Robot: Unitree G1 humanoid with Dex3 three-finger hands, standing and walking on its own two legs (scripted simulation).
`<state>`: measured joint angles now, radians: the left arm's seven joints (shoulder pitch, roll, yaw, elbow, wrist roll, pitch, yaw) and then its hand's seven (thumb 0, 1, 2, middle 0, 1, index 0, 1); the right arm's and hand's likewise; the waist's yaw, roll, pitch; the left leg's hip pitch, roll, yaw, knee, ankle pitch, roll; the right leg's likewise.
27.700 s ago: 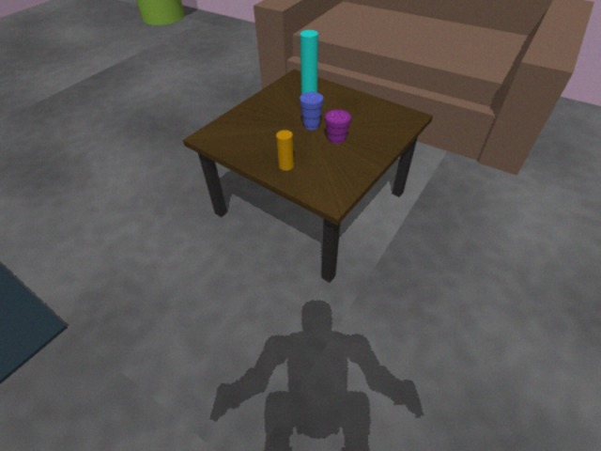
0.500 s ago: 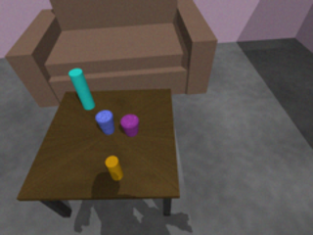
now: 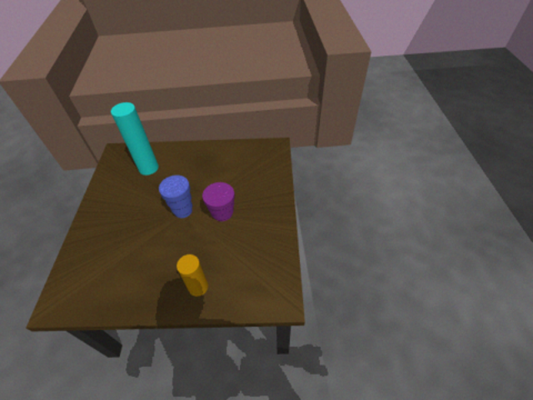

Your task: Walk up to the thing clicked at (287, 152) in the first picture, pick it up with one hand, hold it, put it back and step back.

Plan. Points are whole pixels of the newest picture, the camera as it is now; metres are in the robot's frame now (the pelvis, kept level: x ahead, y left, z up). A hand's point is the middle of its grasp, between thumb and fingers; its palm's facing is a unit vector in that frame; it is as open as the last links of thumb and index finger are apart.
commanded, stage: step back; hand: left
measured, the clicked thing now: (193, 276) +0.46 +0.22 -0.30
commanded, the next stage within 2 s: none
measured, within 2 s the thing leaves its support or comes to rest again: neither
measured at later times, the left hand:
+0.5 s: hand out of the picture +0.04 +0.28 -0.18, palm faces -0.10 -0.92 -0.37, open 7.3 cm
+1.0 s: hand out of the picture -0.07 +0.31 -0.17, palm faces +0.01 -0.93 -0.36, open 7.3 cm
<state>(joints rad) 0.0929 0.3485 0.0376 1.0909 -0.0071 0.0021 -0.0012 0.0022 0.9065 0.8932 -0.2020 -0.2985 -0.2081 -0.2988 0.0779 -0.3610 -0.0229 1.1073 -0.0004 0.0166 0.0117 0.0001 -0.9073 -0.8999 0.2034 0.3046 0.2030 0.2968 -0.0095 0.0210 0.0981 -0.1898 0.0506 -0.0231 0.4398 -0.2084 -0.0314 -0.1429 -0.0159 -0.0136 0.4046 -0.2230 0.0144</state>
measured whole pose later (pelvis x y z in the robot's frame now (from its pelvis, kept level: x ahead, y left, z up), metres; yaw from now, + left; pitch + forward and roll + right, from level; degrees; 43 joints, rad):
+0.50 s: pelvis -0.08 +0.03 -0.02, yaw -4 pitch -2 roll +0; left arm 0.11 0.38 0.07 0.90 0.01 0.05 0.01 0.00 0.91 0.89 -0.20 -0.30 -0.21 -0.30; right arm 0.12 -0.36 -0.05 0.88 -0.02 0.03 -0.01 0.00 -0.90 -0.90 0.21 0.31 0.21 0.30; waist -0.01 -0.02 0.20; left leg -0.35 0.02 0.05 0.66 -0.28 0.03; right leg -0.30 0.04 0.07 0.76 -0.44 0.01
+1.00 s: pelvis -0.20 +0.04 -0.02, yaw +0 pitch -3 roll -1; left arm 0.12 0.39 0.08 0.82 0.01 0.07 0.02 0.00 0.91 0.89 -0.20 -0.30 -0.21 -0.30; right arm 0.15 -0.35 -0.03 0.88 -0.03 0.02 0.00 0.00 -0.91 -0.90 0.20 0.30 0.20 0.30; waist 0.00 -0.03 0.18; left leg -0.28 -0.02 -0.03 0.63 -0.31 0.04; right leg -0.47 0.11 0.14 1.09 -0.52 -0.02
